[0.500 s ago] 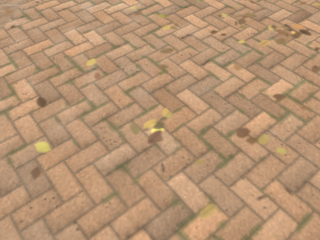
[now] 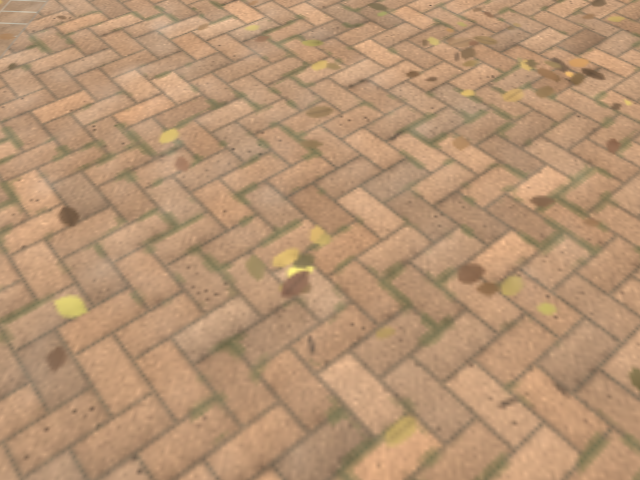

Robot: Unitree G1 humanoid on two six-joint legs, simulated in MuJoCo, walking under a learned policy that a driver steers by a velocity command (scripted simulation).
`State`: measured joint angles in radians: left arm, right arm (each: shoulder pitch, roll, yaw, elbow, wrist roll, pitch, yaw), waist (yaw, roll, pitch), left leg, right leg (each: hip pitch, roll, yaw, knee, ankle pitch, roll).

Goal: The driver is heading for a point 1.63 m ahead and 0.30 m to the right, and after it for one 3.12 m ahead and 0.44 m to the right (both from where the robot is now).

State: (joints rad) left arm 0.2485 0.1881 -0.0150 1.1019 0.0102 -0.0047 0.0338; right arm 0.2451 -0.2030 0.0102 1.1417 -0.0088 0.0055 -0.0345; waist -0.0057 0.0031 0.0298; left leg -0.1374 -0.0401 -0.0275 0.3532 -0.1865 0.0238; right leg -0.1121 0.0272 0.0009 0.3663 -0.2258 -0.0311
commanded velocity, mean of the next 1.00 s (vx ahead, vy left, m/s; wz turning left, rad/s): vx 0.15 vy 0.00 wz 0.00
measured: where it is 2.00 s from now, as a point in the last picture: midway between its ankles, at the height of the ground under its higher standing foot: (321, 410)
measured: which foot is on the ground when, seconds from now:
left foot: down 0.00-1.00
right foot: down 0.00-0.82, up 0.84-1.00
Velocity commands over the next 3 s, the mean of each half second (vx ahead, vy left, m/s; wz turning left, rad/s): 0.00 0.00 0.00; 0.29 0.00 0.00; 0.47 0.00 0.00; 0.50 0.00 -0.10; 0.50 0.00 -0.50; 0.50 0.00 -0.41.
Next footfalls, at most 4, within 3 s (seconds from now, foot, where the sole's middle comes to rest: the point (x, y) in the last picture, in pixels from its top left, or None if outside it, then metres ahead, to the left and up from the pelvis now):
1.28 right None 0.46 -0.03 -0.78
1.82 left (279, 376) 0.77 0.13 -0.78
2.38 right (360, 290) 1.02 -0.07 -0.78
2.92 left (361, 193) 1.39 -0.09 -0.78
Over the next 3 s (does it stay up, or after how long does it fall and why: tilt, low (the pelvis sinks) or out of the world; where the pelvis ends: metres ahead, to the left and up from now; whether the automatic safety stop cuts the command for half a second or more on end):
stays up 1.24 -0.10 -0.02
